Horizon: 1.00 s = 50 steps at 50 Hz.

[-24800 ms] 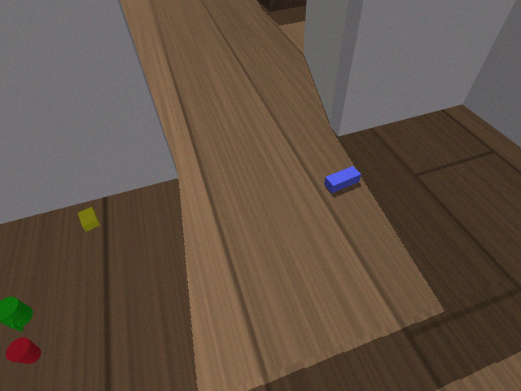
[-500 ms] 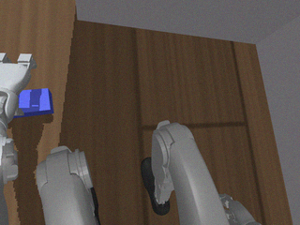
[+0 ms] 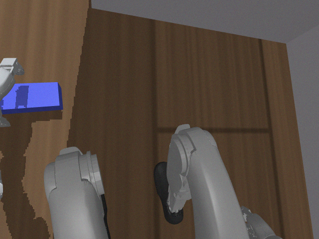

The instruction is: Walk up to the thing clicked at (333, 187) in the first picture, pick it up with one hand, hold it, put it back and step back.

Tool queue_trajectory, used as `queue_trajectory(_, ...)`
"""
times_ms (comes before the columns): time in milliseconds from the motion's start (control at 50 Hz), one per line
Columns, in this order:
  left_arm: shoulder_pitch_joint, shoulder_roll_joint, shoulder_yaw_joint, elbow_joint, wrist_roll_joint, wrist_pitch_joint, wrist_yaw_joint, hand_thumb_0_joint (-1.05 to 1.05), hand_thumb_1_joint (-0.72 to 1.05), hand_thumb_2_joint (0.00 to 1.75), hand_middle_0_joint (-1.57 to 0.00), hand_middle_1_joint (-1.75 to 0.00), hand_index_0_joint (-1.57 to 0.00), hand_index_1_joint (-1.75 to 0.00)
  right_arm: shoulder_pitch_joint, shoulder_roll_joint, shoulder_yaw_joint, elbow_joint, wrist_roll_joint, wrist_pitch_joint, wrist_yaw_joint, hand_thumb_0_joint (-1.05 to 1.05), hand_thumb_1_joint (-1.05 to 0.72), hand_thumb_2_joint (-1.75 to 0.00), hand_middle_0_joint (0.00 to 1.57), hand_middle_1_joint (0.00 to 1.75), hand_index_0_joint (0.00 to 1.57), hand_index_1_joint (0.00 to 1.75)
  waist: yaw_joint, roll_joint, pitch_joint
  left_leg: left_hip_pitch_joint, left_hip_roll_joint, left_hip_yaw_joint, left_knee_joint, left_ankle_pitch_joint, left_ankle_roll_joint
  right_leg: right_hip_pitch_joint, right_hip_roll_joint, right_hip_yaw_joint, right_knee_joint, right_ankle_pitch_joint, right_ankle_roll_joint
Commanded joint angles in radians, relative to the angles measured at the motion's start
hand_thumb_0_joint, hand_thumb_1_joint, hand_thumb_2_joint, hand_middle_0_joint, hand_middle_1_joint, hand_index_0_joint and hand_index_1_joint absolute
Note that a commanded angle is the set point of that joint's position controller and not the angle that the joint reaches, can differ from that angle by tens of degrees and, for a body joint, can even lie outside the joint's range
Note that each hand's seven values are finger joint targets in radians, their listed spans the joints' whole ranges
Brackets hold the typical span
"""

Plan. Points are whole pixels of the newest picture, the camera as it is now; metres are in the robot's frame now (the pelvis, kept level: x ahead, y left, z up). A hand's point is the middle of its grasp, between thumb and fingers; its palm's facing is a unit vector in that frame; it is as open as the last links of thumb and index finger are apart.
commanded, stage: rest palm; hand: left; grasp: from above
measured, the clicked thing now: (27, 98) +0.48 +0.30 -0.29
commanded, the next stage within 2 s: close in 1.38 s
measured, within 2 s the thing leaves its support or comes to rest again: neither
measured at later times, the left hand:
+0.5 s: hand (26, 96) +0.47 +0.29 -0.24, palm faces -0.46 -0.05 -0.89, open 14.1 cm
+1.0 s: hand (28, 103) +0.46 +0.29 -0.26, palm faces -0.46 -0.05 -0.89, open 14.0 cm
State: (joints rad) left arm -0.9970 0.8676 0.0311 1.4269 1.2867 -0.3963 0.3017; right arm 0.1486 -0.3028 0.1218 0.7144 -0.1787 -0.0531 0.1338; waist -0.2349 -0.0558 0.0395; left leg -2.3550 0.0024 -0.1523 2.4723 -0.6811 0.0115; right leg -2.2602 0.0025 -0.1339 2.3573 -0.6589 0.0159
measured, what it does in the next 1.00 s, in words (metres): stands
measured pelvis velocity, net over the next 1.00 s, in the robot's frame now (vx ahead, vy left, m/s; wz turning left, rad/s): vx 0.01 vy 0.01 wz -0.08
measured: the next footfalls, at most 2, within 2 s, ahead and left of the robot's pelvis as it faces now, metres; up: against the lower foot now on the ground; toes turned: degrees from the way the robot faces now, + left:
none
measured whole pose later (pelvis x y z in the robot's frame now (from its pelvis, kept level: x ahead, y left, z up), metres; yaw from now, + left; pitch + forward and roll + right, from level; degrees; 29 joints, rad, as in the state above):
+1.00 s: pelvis +0.01 +0.01 -0.01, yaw -5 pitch +28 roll -15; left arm -0.98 0.95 0.05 1.66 1.42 -0.36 0.63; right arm 0.09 -0.32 0.24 0.68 -0.28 -0.16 0.23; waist -0.34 -0.13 0.10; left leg -2.35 0.02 -0.23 2.58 -0.76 0.02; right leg -2.23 0.04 -0.19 2.39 -0.69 0.04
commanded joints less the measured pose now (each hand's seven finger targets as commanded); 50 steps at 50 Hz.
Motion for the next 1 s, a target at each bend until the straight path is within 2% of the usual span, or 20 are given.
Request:
queue_trajectory(0,-0.346,0.144,-0.007,-0.076,0.050,-0.041,0.119,0.00,-0.55,1.02,-0.07,-1.02,-0.06,-1.02,0.217,-0.249,-0.080,0.018,-0.009,0.012,-0.005,0.00,-0.91,-0.90,0.20,0.30,0.20,0.30,-0.079,0.428,-0.695,0.610,0.002,0.041,-0.255,0.185,-0.006,0.254,0.054,-0.078,-0.209,0.173,-0.056)
queue_trajectory(40,-0.318,0.128,-0.015,0.057,0.082,-0.021,0.168,0.00,-0.54,1.03,-0.07,-1.01,-0.07,-1.01,0.206,-0.253,-0.064,0.026,-0.020,0.007,0.005,0.00,-0.90,-0.90,0.20,0.30,0.20,0.30,-0.099,0.414,-0.618,0.603,0.007,0.025,-0.258,0.207,-0.008,0.204,0.054,-0.095,-0.182,0.194,-0.056)
queue_trajectory(80,-0.316,0.197,0.028,0.058,0.119,-0.007,0.218,0.00,-0.54,1.04,-0.07,-1.00,-0.06,-1.00,0.204,-0.267,-0.062,0.016,-0.016,0.007,0.004,0.00,-0.90,-0.90,0.20,0.30,0.20,0.30,-0.078,0.455,-0.647,0.619,0.003,0.028,-0.261,0.264,-0.008,0.213,0.053,-0.096,-0.170,0.238,-0.057)
queue_trajectory(140,-0.342,0.219,0.039,0.106,0.158,0.026,0.280,0.00,-0.51,1.01,-0.07,-1.00,-0.07,-1.00,0.184,-0.268,-0.047,0.009,-0.033,-0.008,0.019,0.00,-0.90,-0.90,0.20,0.30,0.20,0.30,-0.100,0.453,-0.631,0.611,0.006,0.033,-0.247,0.286,-0.004,0.217,0.057,-0.097,-0.156,0.269,-0.052)
queue_trajectory(240,-0.378,0.233,0.052,0.125,0.155,0.078,0.355,0.00,-0.50,0.98,-0.06,-1.00,-0.07,-0.99,0.168,-0.283,-0.033,-0.002,-0.054,-0.055,0.044,0.00,-0.90,-0.90,0.20,0.30,0.20,0.30,-0.132,0.477,-0.628,0.577,0.008,0.037,-0.232,0.231,-0.002,0.238,0.056,-0.093,-0.151,0.255,-0.044)
queue_trajectory(360,-0.371,0.276,0.072,0.164,0.112,0.139,0.362,0.00,-0.52,0.99,-0.06,-0.99,-0.06,-0.99,0.171,-0.302,-0.014,-0.015,-0.050,-0.101,0.061,0.00,-0.90,-0.90,0.20,0.30,0.20,0.30,-0.137,0.452,-0.632,0.507,0.009,0.051,-0.207,0.165,0.011,0.275,0.061,-0.081,-0.163,0.220,-0.044)
queue_trajectory(380,-0.349,0.276,0.082,0.182,0.106,0.146,0.352,0.00,-0.51,0.98,-0.06,-1.00,-0.07,-0.99,0.158,-0.308,-0.012,-0.041,-0.050,-0.110,0.065,0.00,-0.90,-0.90,0.20,0.30,0.20,0.30,-0.147,0.430,-0.616,0.492,0.011,0.049,-0.196,0.155,0.015,0.281,0.063,-0.080,-0.161,0.215,-0.042)
queue_trajectory(420,-0.322,0.354,0.132,0.180,0.096,0.154,0.341,0.00,-0.53,1.00,-0.06,-0.99,-0.06,-0.99,0.175,-0.322,-0.009,-0.041,-0.049,-0.109,0.059,0.00,-0.90,-0.90,0.20,0.30,0.20,0.30,-0.128,0.415,-0.634,0.461,0.011,0.053,-0.190,0.148,0.022,0.318,0.065,-0.072,-0.174,0.205,-0.041)
queue_trajectory(440,-0.293,0.317,0.119,0.229,0.082,0.159,0.324,0.00,-0.51,0.98,-0.06,-1.00,-0.07,-0.99,0.175,-0.315,-0.003,-0.048,-0.049,-0.113,0.061,0.00,-0.90,-0.90,0.20,0.30,0.20,0.30,-0.142,0.382,-0.584,0.422,0.011,0.051,-0.187,0.119,0.026,0.307,0.064,-0.069,-0.169,0.184,-0.041)
queue_trajectory(500,-0.239,0.365,0.160,0.204,0.058,0.156,0.289,0.00,-0.53,1.00,-0.06,-0.99,-0.06,-0.99,0.192,-0.320,-0.002,-0.042,-0.055,-0.104,0.055,0.00,-0.90,-0.90,0.20,0.30,0.20,0.30,-0.125,0.372,-0.612,0.420,0.010,0.046,-0.188,0.147,0.026,0.360,0.067,-0.075,-0.177,0.204,-0.039)
queue_trajectory(540,-0.242,0.335,0.132,0.175,0.030,0.144,0.257,0.00,-0.55,1.01,-0.06,-0.99,-0.05,-0.99,0.176,-0.305,0.002,-0.051,-0.051,-0.102,0.053,0.00,-0.90,-0.90,0.20,0.30,0.20,0.30,-0.123,0.376,-0.634,0.417,0.014,0.044,-0.178,0.163,0.027,0.398,0.070,-0.065,-0.179,0.224,-0.037)
queue_trajectory(620,-0.236,0.366,0.145,0.126,0.033,0.100,0.215,0.00,-0.54,1.00,-0.06,-0.99,-0.06,-0.99,0.212,-0.316,0.019,-0.046,-0.055,-0.085,0.047,0.00,-0.90,-0.90,0.20,0.30,0.20,0.30,-0.154,0.328,-0.613,0.419,0.014,0.038,-0.139,0.231,0.025,0.431,0.070,-0.079,-0.183,0.284,-0.034)
queue_trajectory(720,-0.241,0.363,0.123,0.064,0.045,0.021,0.219,0.00,-0.53,1.00,-0.07,-0.98,-0.06,-0.99,0.203,-0.307,0.033,-0.044,-0.072,-0.073,0.053,0.00,-0.90,-0.90,0.20,0.30,0.20,0.30,-0.140,0.413,-0.624,0.530,0.024,0.023,-0.138,0.264,0.002,0.421,0.080,-0.096,-0.175,0.285,-0.044)
queue_trajectory(740,-0.230,0.355,0.117,0.080,0.055,0.013,0.226,0.00,-0.54,1.00,-0.07,-0.98,-0.06,-0.99,0.199,-0.319,0.033,-0.047,-0.080,-0.075,0.053,0.00,-0.91,-0.90,0.20,0.30,0.20,0.30,-0.150,0.424,-0.602,0.545,0.025,0.022,-0.131,0.261,-0.002,0.387,0.080,-0.108,-0.172,0.271,-0.047)
queue_trajectory(780,-0.257,0.381,0.127,0.000,0.068,-0.010,0.257,0.00,-0.54,1.03,-0.08,-0.97,-0.06,-0.98,0.183,-0.338,0.011,-0.041,-0.082,-0.071,0.053,0.00,-0.90,-0.90,0.20,0.30,0.20,0.30,-0.128,0.498,-0.667,0.612,0.030,0.012,-0.158,0.290,-0.013,0.392,0.082,-0.117,-0.161,0.285,-0.049)
queue_trajectory(820,-0.235,0.367,0.102,0.046,0.102,-0.008,0.285,0.00,-0.53,1.02,-0.08,-0.98,-0.07,-0.99,0.171,-0.311,0.034,-0.037,-0.093,-0.075,0.065,0.00,-0.90,-0.90,0.20,0.30,0.20,0.30,-0.134,0.515,-0.624,0.610,0.037,0.009,-0.166,0.277,-0.014,0.374,0.090,-0.120,-0.147,0.280,-0.043)
queue_trajectory(840,-0.253,0.317,0.068,0.053,0.106,-0.007,0.302,0.00,-0.53,1.04,-0.08,-0.98,-0.07,-1.00,0.145,-0.318,0.025,-0.043,-0.096,-0.080,0.068,0.00,-0.90,-0.91,0.20,0.30,0.20,0.30,-0.142,0.500,-0.601,0.584,0.036,0.012,-0.159,0.252,-0.012,0.353,0.090,-0.122,-0.146,0.271,-0.043)
queue_trajectory(860,-0.251,0.322,0.077,0.047,0.113,-0.002,0.324,0.00,-0.51,1.06,-0.09,-0.98,-0.07,-1.00,0.146,-0.319,0.022,-0.030,-0.098,-0.081,0.071,0.00,-0.90,-0.90,0.20,0.30,0.20,0.30,-0.143,0.501,-0.598,0.587,0.037,0.004,-0.171,0.263,-0.014,0.345,0.092,-0.131,-0.142,0.280,-0.043)
queue_trajectory(920,-0.222,0.254,0.024,0.152,0.127,0.033,0.375,0.00,-0.52,1.07,-0.10,-0.97,-0.07,-0.99,0.122,-0.325,0.024,-0.003,-0.101,-0.101,0.085,0.00,-0.90,-0.90,0.20,0.30,0.20,0.30,-0.155,0.494,-0.487,0.535,0.035,-0.008,-0.193,0.204,-0.018,0.262,0.089,-0.139,-0.135,0.245,-0.045)
queue_trajectory(980,-0.252,0.233,0.003,0.181,0.136,0.075,0.408,0.00,-0.52,1.01,-0.08,-0.97,-0.07,-0.98,0.106,-0.341,0.018,0.000,-0.098,-0.123,0.099,0.00,-0.90,-0.90,0.20,0.30,0.20,0.30,-0.166,0.462,-0.473,0.525,0.036,-0.028,-0.208,0.182,-0.017,0.226,0.088,-0.144,-0.131,0.236,-0.044)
